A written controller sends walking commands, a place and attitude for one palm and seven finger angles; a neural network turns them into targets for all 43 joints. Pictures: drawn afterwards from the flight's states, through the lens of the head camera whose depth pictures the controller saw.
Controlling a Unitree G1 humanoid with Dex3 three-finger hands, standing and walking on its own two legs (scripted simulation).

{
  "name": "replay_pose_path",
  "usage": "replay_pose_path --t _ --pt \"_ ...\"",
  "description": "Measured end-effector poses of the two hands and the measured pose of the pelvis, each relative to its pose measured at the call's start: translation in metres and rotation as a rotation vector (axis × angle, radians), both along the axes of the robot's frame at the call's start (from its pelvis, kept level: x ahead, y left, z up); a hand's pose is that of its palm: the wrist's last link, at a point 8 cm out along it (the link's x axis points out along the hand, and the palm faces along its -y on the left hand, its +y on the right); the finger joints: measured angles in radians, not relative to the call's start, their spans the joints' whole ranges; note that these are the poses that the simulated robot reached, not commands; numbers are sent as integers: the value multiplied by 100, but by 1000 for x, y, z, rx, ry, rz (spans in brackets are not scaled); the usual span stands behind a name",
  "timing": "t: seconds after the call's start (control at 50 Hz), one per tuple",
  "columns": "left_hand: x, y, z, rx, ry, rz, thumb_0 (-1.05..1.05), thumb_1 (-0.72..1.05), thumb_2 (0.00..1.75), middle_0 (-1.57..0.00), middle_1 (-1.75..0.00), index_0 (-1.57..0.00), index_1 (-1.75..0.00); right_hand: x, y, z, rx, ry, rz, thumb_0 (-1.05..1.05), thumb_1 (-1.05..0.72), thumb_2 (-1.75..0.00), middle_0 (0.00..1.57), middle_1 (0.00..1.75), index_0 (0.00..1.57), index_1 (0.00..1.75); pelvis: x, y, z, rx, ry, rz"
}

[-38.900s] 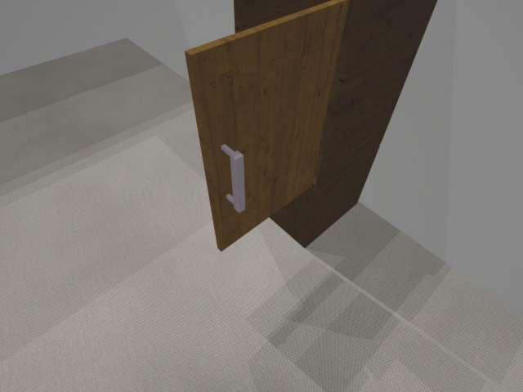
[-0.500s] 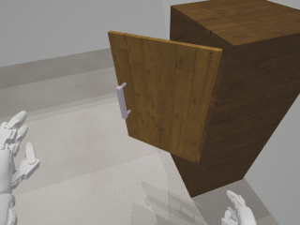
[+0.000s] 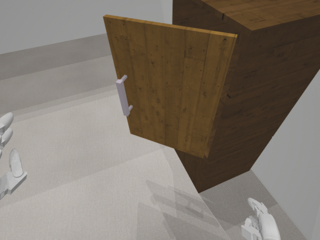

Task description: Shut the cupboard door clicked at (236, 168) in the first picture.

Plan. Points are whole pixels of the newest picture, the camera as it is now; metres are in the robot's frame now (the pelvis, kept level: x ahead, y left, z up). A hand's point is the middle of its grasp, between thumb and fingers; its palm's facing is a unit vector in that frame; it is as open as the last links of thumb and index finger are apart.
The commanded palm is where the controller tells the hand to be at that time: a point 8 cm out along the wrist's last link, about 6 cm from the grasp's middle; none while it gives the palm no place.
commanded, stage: step back with the hand held close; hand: left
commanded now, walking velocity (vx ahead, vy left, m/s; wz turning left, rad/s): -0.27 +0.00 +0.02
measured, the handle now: (125, 96) +0.64 +0.19 -0.05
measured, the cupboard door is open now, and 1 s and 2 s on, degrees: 44 44 44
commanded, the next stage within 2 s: stop stepping back and stand still in 1.10 s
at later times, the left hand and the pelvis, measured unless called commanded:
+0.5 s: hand out of the picture +0.12 +0.26 +0.16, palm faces +0.49 -0.76 -0.43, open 7.5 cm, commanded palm +0.06 +0.30 +0.18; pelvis -0.08 -0.01 -0.02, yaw +1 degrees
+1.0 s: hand out of the picture +0.03 +0.27 +0.17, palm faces +0.44 -0.79 -0.42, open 7.5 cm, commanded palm -0.03 +0.31 +0.18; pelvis -0.15 +0.00 -0.01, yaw +4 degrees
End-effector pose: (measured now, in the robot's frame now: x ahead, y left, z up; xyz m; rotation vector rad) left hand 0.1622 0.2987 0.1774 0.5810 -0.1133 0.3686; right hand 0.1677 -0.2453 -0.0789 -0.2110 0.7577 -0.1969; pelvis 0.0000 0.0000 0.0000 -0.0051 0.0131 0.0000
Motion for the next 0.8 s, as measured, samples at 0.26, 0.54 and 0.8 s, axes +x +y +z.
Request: replay_pose_path --t 0.26,0.54,0.8 --pt "-50 13 -2 18 -97 3 1 88 90 -21 -30 -21 -30 -45 17 5 -19 -27 34 2 -90 -90 20 30 20 30 -43 6 -8 -15 -8 13" --pt "-93 -4 1 3 -233 -4 1 88 90 -21 -30 -21 -30 -98 4 -7 -41 -1 69 2 -90 -90 20 30 20 30 -82 -6 -16 -20 -21 21" --pt "-131 16 8 118 -220 -21 1 88 90 -21 -30 -21 -30 -134 6 -4 -68 4 62 2 -90 -90 20 30 20 30 -112 -5 -17 -64 32 84"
